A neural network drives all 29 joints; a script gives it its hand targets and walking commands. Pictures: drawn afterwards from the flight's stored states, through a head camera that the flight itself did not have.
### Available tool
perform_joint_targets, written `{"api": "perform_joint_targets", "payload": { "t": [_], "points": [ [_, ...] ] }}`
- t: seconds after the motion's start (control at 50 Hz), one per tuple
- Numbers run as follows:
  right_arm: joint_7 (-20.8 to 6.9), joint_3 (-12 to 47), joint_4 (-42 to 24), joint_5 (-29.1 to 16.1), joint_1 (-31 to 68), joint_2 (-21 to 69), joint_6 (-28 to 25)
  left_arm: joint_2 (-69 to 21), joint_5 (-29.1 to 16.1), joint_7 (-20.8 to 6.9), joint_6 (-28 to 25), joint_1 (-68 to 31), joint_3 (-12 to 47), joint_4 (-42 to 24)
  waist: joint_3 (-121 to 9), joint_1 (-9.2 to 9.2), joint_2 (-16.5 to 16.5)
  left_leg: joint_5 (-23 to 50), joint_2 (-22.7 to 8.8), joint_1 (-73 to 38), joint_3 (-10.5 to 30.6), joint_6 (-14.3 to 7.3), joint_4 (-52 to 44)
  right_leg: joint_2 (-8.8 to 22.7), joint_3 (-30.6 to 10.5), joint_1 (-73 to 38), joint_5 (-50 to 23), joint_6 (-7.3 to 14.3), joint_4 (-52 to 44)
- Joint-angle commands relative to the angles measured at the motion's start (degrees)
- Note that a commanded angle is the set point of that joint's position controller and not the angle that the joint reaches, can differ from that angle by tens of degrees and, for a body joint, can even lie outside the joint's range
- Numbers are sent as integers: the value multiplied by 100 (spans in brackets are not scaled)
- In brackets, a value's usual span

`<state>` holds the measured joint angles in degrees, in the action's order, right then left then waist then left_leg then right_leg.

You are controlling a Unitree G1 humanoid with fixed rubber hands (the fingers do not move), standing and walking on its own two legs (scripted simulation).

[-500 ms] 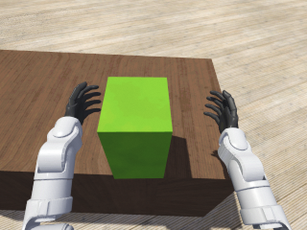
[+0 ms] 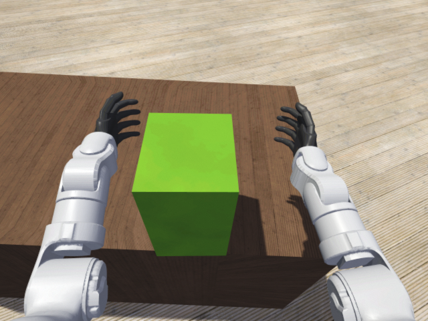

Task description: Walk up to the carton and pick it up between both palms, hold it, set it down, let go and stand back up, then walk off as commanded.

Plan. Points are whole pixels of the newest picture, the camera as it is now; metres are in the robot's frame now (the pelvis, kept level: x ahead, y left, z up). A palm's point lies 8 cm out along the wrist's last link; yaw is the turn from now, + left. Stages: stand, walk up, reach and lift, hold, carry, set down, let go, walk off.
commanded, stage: reach and lift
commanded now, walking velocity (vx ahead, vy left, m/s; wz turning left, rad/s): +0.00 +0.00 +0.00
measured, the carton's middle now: (191, 190) +0.39 +0.07 -0.01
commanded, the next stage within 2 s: none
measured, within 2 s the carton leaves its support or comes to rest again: neither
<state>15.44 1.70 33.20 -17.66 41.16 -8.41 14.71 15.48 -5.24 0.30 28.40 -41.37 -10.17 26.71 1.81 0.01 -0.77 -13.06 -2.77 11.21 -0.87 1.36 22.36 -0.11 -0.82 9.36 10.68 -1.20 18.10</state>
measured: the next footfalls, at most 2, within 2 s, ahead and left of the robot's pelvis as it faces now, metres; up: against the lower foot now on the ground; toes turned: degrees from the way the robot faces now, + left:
none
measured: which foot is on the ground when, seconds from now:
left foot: down 0.00-1.00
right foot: down 0.00-1.00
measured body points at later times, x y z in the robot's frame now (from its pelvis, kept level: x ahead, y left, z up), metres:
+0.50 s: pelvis -0.01 +0.00 -0.01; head +0.03 +0.02 +0.44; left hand +0.40 +0.20 +0.04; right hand +0.40 -0.12 +0.04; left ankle -0.02 +0.13 -0.75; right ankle -0.02 -0.13 -0.75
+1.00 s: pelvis -0.03 +0.02 -0.03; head +0.05 +0.03 +0.41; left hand +0.40 +0.19 +0.01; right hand +0.40 -0.09 +0.01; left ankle -0.02 +0.13 -0.75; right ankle -0.02 -0.13 -0.75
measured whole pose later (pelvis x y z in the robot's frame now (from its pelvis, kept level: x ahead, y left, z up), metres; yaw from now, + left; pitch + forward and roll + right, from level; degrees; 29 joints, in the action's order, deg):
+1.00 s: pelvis -0.03 +0.02 -0.03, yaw +1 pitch +20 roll -3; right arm 7.6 -8.7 70.8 -2.2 46.7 -0.3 -20.6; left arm 6.9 -4.6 5.4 -24.0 -48.3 -6.1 75.8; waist -11.6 -0.3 1.8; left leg -16.3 -2.3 42.5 1.3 0.1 39.2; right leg 0.1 0.7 38.9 13.5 -2.3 32.8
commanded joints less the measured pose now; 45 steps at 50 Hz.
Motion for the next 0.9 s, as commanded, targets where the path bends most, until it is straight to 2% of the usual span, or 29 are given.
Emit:
{"api": "perform_joint_targets", "payload": {
  "t": [0.0, 0.02, 0.08, 0.1, 0.12, 0.2, 0.26, 0.28, 0.32, 0.36, 0.4, 0.42, 0.44, 0.46, 0.48, 0.5, 0.52, 0.54, 0.58, 0.6, 0.62, 0.7, 0.72, 0.74, 0.78, 0.8, 0.84, 0.86, 0.88],
  "points": [
    [84, -226, -719, 204, 1539, -367, -672, 504, 168, -56, -644, -1705, -102, -768, -2939, 207, 399, 3287, 486, -992, -406, 235, 171, -336, 335, -1368, -3369, -173, 400],
    [33, -108, -1119, 120, 1637, -387, -887, 385, 203, 1, -793, -1483, -127, -1158, -3162, -114, 450, 3841, 438, -1173, -386, 306, 243, -376, 346, -1230, -3369, -148, 385],
    [-54, -3, -523, 256, 1305, -105, -1232, 136, 280, -31, -1222, -1258, 3, -788, -2906, -73, 544, 4006, 390, -1362, -348, 360, 430, -382, 363, -900, -3097, -50, 308],
    [-87, 60, -570, 274, 1628, -58, -1345, 266, 325, -29, -1418, -1552, -67, -385, -3007, -193, 492, 3744, 379, -1159, -348, 337, 392, -348, 327, -858, -2734, -39, 238],
    [-75, 23, -249, 409, 1523, -82, -1331, 305, 249, -43, -1517, -1582, -109, -174, -2657, -138, 301, 3507, 347, -1024, -358, 302, 348, -352, 336, -747, -2626, -43, 205],
    [-157, -329, -522, 528, 1862, -40, -1923, 207, 104, 169, -2314, -1896, 59, -440, -3569, -15, 523, 3494, 326, -1034, -312, 349, 475, -407, 399, -485, -2201, 29, 239],
    [-249, -425, 162, 814, 1767, 167, -2217, 90, 202, 207, -2921, -2028, 103, 411, -3790, 48, 424, 3186, 324, -642, -283, 324, 637, -363, 321, -298, -2176, 71, 298],
    [-287, -519, 921, 964, 1604, 120, -2193, 16, 247, 181, -3068, -1863, 135, 1371, -3423, 153, 314, 2702, 296, -408, -232, 269, 587, -319, 298, -119, -1798, 82, 291],
    [-367, -573, 855, 1049, 2020, 191, -2411, 6, 193, 230, -3430, -2268, 212, 1543, -4105, 46, 266, 2521, 286, -276, -237, 226, 608, -302, 305, -15, -1750, 109, 349],
    [-402, -703, 1462, 1066, 2046, 287, -2595, -144, 197, 292, -3753, -2359, 273, 2184, -3852, 151, 508, 2103, 311, 103, -246, 278, 651, -249, 275, 186, -1410, 148, 453],
    [-446, -521, 1900, 916, 2060, 250, -2729, -93, 158, 279, -4061, -2404, 246, 2908, -3744, -12, 445, 2257, 288, 387, -261, 288, 799, -225, 199, 207, -1449, 127, 587],
    [-475, -810, 2198, 1094, 2063, 169, -2890, -142, 279, 307, -4198, -2495, 228, 2991, -3999, 160, 608, 2428, 277, 208, -248, 381, 882, -297, 315, 462, -1472, 188, 639],
    [-494, -708, 2546, 1033, 2015, 238, -2956, -160, 307, 293, -4351, -2550, 253, 3238, -3656, 103, 562, 2308, 280, 357, -225, 335, 928, -257, 233, 549, -1320, 173, 661],
    [-505, -642, 2935, 1069, 2056, 313, -3016, -136, 234, 202, -4483, -2494, 265, 4023, -3391, 99, 440, 1976, 300, 719, -203, 279, 941, -193, 211, 664, -1143, 149, 686],
    [-505, -752, 2737, 1077, 2200, 215, -3193, -110, 263, 259, -4662, -2709, 251, 3657, -3879, 109, 469, 2314, 274, 739, -196, 324, 1088, -251, 242, 804, -1453, 153, 883],
    [-559, -779, 3125, 976, 2171, 169, -3276, -191, 242, 274, -4783, -2768, 391, 3611, -3956, 159, 780, 2268, 268, 605, -221, 422, 1089, -264, 322, 1006, -1240, 172, 863],
    [-539, -827, 3120, 1038, 2212, 92, -3431, -249, 165, 257, -4769, -2706, 447, 3836, -3811, 207, 699, 2294, 277, 587, -142, 434, 1152, -276, 322, 991, -1317, 184, 879],
    [-536, -692, 3068, 1020, 2306, 99, -3571, -278, 143, 282, -4863, -2643, 433, 3937, -4165, 108, 567, 2855, 267, 615, -199, 468, 1280, -327, 340, 909, -1853, 175, 1021],
    [-579, -612, 3206, 876, 2263, 93, -3732, -374, 105, 258, -4948, -2585, 504, 4043, -4119, 118, 703, 3200, 262, 388, -164, 503, 1434, -342, 375, 1226, -1783, 178, 1046],
    [-626, -700, 3383, 919, 2696, -33, -3697, -282, -14, 233, -4969, -2987, 532, 4276, -4011, 223, 662, 2797, 249, 585, -119, 501, 1398, -308, 395, 1346, -1342, 175, 1033],
    [-660, -665, 3130, 941, 2617, 9, -3794, -272, 67, 259, -5045, -2881, 475, 4256, -4316, 71, 567, 2871, 277, 632, -159, 470, 1440, -326, 391, 1200, -1504, 182, 1101],
    [-704, -593, 3215, 841, 2674, 28, -3828, -182, -67, 243, -5214, -3157, 582, 4216, -4493, 131, 619, 2791, 287, 779, -121, 445, 1582, -283, 365, 1302, -1452, 159, 1234],
    [-711, -746, 3162, 919, 2591, -135, -3875, -278, -16, 307, -5197, -3063, 619, 4075, -4561, 157, 827, 2934, 248, 406, -126, 500, 1564, -338, 466, 1589, -1392, 167, 1194],
    [-723, -727, 2829, 928, 2765, -56, -3932, -298, -130, 325, -5279, -3153, 644, 3895, -5031, 79, 577, 2775, 262, 513, -137, 449, 1624, -355, 457, 1445, -1363, 160, 1226],
    [-734, -812, 3166, 1014, 2634, -73, -3824, -358, -119, 372, -5285, -3311, 672, 4041, -4800, 157, 630, 2539, 236, 545, -92, 465, 1513, -371, 474, 1689, -1080, 171, 1173],
    [-770, -932, 2984, 1021, 2780, -46, -3842, -438, -190, 431, -5341, -3390, 754, 3790, -5158, 144, 917, 2723, 201, 318, -21, 531, 1560, -391, 534, 1967, -910, 228, 1198],
    [-815, -910, 2731, 1208, 3040, 215, -3784, -684, -206, 394, -5341, -3440, 858, 4113, -5036, 144, 487, 2361, 207, 632, -30, 403, 1567, -370, 492, 1946, -756, 186, 1196],
    [-845, -710, 2777, 1204, 3006, 536, -3760, -817, -138, 366, -5366, -3317, 803, 4146, -4956, 20, 421, 2411, 224, 622, -117, 365, 1579, -349, 467, 1890, -884, 142, 1199],
    [-841, -696, 2906, 1314, 2853, 629, -3711, -988, -114, 359, -5411, -3333, 823, 4128, -4845, 51, 413, 2540, 228, 720, -110, 374, 1599, -352, 452, 1733, -1030, 138, 1242]
  ]
}}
